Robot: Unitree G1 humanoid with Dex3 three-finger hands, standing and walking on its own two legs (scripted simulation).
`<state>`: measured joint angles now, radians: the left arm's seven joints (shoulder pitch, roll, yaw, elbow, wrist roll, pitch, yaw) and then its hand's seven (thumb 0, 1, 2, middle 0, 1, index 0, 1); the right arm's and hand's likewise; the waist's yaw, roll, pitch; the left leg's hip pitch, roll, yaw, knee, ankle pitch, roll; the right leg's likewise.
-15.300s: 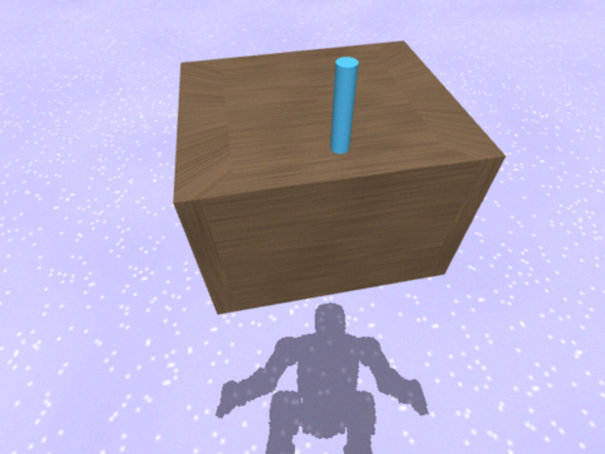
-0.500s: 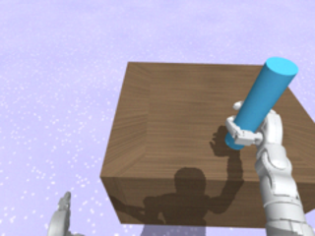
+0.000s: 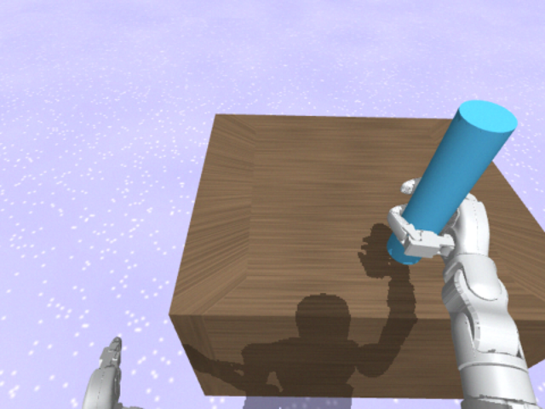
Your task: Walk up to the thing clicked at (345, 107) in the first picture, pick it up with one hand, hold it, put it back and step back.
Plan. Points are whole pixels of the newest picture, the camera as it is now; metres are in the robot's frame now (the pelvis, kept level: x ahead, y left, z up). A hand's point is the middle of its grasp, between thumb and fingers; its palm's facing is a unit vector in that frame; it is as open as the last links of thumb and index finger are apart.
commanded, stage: hold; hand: right
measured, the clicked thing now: (436, 197) +0.34 -0.18 +0.18
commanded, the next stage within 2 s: none
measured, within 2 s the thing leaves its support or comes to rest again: neither
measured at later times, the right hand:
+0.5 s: hand (419, 217) +0.34 -0.17 +0.14, palm faces +0.16 +0.99 +0.02, open 7.2 cm
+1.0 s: hand (420, 219) +0.34 -0.18 +0.14, palm faces +0.16 +0.99 +0.02, open 7.2 cm
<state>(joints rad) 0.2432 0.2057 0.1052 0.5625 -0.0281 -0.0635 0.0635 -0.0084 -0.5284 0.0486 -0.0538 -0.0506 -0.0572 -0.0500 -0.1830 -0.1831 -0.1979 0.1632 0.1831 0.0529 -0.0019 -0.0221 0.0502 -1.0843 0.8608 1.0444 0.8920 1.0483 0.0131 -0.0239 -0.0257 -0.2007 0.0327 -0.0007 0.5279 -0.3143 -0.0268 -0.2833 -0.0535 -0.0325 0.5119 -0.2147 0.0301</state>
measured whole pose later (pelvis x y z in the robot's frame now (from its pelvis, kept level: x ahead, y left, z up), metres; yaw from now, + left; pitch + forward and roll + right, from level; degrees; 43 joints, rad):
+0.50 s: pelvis +0.00 +0.00 +0.00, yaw +0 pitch -2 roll +0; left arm 0.22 0.20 0.11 0.63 -0.03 -0.08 0.05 -0.01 -0.53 0.05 -0.06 -0.05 -0.06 -0.05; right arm -0.17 -0.18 -0.20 0.10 0.19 0.14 0.00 -0.02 0.05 -1.09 0.86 1.04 0.89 1.05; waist 0.01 -0.03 -0.02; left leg -0.15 0.04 0.00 0.47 -0.30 -0.03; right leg -0.24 -0.05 -0.03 0.47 -0.20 0.03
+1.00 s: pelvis +0.00 +0.00 +0.00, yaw +0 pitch -2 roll +0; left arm 0.21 0.20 0.11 0.65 -0.02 -0.10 0.05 -0.01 -0.54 0.05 -0.06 -0.05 -0.06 -0.05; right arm -0.16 -0.18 -0.20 0.10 0.18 0.13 0.00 -0.02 0.05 -1.09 0.86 1.04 0.89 1.05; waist 0.01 -0.03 -0.01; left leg -0.13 0.04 0.01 0.46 -0.29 -0.03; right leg -0.22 -0.05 -0.03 0.45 -0.19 0.03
